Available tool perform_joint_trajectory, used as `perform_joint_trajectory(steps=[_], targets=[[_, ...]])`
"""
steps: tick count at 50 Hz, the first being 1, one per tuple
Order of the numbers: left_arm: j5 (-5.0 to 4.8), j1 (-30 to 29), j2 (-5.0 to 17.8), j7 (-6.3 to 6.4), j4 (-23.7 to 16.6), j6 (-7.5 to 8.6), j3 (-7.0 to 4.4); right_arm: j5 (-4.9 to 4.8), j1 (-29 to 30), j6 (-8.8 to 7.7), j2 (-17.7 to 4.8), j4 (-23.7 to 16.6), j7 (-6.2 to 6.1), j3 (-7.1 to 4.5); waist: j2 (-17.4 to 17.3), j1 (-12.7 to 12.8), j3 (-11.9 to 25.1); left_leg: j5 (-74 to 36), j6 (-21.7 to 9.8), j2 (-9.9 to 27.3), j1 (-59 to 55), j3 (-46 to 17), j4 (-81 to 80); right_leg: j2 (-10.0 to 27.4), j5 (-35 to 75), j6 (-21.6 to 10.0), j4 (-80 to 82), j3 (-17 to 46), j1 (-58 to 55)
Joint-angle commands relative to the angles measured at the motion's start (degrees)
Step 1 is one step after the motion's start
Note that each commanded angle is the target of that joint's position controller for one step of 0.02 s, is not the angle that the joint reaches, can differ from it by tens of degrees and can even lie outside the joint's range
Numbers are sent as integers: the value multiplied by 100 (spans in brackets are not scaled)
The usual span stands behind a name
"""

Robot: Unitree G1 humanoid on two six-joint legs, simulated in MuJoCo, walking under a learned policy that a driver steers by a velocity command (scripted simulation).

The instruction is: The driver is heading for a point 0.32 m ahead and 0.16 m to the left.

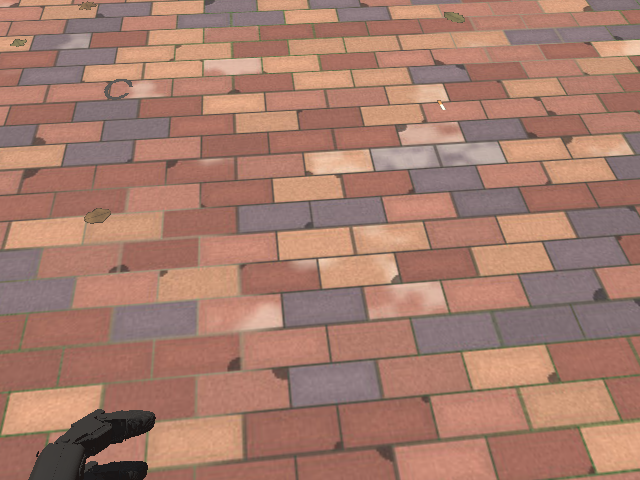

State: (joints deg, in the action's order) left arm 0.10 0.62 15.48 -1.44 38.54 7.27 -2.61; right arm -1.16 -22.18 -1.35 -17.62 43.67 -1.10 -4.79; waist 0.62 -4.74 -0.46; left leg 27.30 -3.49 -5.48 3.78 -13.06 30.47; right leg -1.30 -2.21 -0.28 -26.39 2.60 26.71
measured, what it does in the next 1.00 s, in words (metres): walks ahead, turning left: left foot, then right foot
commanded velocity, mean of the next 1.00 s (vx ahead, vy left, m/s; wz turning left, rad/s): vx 0.26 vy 0.00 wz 0.31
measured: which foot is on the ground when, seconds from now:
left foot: down 0.00-0.00, up 0.02-0.46, down 0.48-1.00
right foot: down 0.00-0.50, up 0.52-0.82, down 0.84-1.00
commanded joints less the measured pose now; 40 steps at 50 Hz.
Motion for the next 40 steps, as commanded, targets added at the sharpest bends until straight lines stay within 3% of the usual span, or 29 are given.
perform_joint_trajectory(steps=[1, 2, 3, 4, 5, 6, 8, 11, 15, 18, 21, 22, 23, 24, 25, 26, 27, 28, 29, 30, 32, 33, 35, 38, 40], targets=[[139, 1983, 1656, 67, 101, 29, -543, -74, -494, -122, 58, -673, 18, 107, 1620, 729, 2084, 329, 122, -106, 3173, 252, 3425, 2371, -1636, -1472, 476, 3520, -4859], [-9, 1910, 1154, 33, 61, -2, -433, -136, -488, -131, -505, -554, 5, 35, 1368, 819, 1804, 565, 187, 330, 3948, 154, 4255, 2540, -2938, -1446, 849, 4257, -4739], [-26, 1647, 806, 63, -2, -41, -334, -111, 118, -106, -864, -606, 9, -70, 793, 969, 1017, 28, 228, 541, 4159, 246, 4477, 2296, -2859, -1189, 957, 3370, -4043], [26, 1363, 715, 80, -20, -86, -286, -46, 460, -81, -849, -684, -1, -80, 389, 892, 574, -393, 270, 738, 4013, 452, 4405, 2059, -2080, -1035, 1019, 2597, -3339], [48, 1200, 597, 88, 35, -110, -246, 17, 681, -84, -775, -764, 18, -94, 307, 803, 219, -667, 290, 892, 3914, 470, 4148, 1839, -1383, -997, 1142, 2033, -2777], [85, 1130, 532, 102, 74, -99, -214, -10, 657, -64, -671, -795, 57, -101, 466, 664, 129, -842, 285, 1047, 3659, 480, 3970, 1685, -972, -935, 1266, 1600, -2423], [38, 1109, 508, 103, 165, -61, -222, -74, 593, 3, -429, -823, 97, -65, 577, 579, 58, -932, 307, 1151, 3498, 629, 3702, 1556, -600, -973, 1519, 1033, -2147], [6, 1170, 749, 113, 328, -26, -304, -23, 900, 55, -254, -1004, 118, -3, 391, 576, -88, -1297, 406, 1257, 3774, 699, 3092, 1668, 25, -1117, 1756, 489, -2111], [4, 1170, 927, 140, 448, -90, -341, -27, 1360, -14, -176, -1086, 236, 56, 284, 719, -150, -2492, 390, 1220, 3619, 954, 1862, 1488, 606, -966, 1786, -415, -2272], [-52, 1393, 1038, 174, 613, -200, -338, 47, 1930, -95, -28, -1265, 332, 119, 208, 884, -293, -2857, 308, 926, 3047, 1356, 848, 1395, 1825, -845, 1506, -859, -2237], [-180, 1500, 1260, 193, 734, -297, -381, 71, 1902, -117, -222, -1357, 407, 30, 439, 710, -77, -2483, 75, 630, 2548, 1474, 342, 1544, 2969, -711, 901, -914, -2687], [-232, 1437, 1333, 213, 740, -321, -401, 112, 1605, -116, -366, -1290, 409, -42, 517, 492, 120, -2375, -46, 475, 2117, 1538, 154, 1529, 3488, -624, 469, -945, -2771], [-253, 1353, 1295, 229, 742, -345, -380, 137, 963, -118, -564, -1098, 387, -156, 422, 103, 454, -2802, -211, 314, 1241, 1581, -254, 1374, 3590, -469, -302, -1081, -2658], [-177, 1475, 1119, 232, 746, -328, -310, 162, 444, -88, -866, -956, 293, -268, 183, -153, 780, -3992, -371, 436, 121, 1372, -437, 1106, 2885, -212, -1328, -1229, -2035], [184, 1787, 563, 183, 556, -289, -113, 270, 95, -32, -1344, -935, 151, -303, -1222, 56, 1556, -7304, -948, 1912, -1796, -257, 364, 568, -1538, 127, -3385, -1265, -333], [64, 2469, 478, 78, 691, -263, 44, 306, 352, -57, -1214, -1121, 179, -144, -1573, 303, 2953, -7502, -2144, 3201, -2686, -2230, 50, 105, -4100, 305, -4872, -184, 496], [-124, 2060, 1073, 42, 829, -321, -129, 239, 410, -18, -815, -1108, 245, -73, -607, 5, 2837, -6734, -1893, 2754, -2074, -1549, -205, 406, -3770, 313, -4980, 322, 457], [-215, 1542, 1020, 52, 639, -374, -115, 156, 792, -30, -670, -1027, 275, -12, -575, 123, 1877, -6070, -1599, 2395, -1398, -818, -370, 574, -3479, 304, -4704, 130, 849], [-137, 1346, 886, 128, 669, -439, -93, 106, 1092, -46, -494, -961, 279, 43, -224, 280, 1263, -5457, -1340, 2109, -593, -473, -590, 730, -3167, 345, -4278, 60, 869], [-75, 1370, 876, 203, 709, -536, -109, 119, 1356, -47, -415, -928, 268, 72, -281, 478, 955, -5054, -1204, 1949, 207, -208, -815, 833, -2889, 393, -3877, 81, 477], [-39, 1743, 733, 282, 859, -700, -95, 256, 1675, -64, -521, -873, 260, 27, -572, 777, 830, -4718, -1164, 1750, 1292, 202, -1188, 726, -2397, 501, -3421, -77, -453], [-19, 1821, 651, 317, 902, -733, -76, 279, 1768, -80, -493, -831, 243, 28, -632, 824, 850, -4646, -1181, 1702, 1477, 348, -1246, 695, -2310, 532, -3089, -110, -666], [28, 1649, 539, 365, 904, -761, -35, 272, 1817, -85, -430, -710, 192, 39, -659, 760, 896, -4097, -1126, 1636, 1540, 475, -1297, 690, -1975, 510, -2366, -95, -895], [17, 1287, 576, 360, 874, -796, -35, 266, 1752, -15, -379, -511, 118, 70, -742, 597, 821, -2415, -995, 1624, 1602, 372, -1464, 636, -1367, 419, -1590, -104, -1209], [60, 1235, 531, 324, 900, -790, -30, 224, 1837, 30, -281, -409, 114, 124, -690, 683, 611, -1073, -764, 1482, 1830, 358, -1425, 522, -936, 295, -827, -211, -1623]])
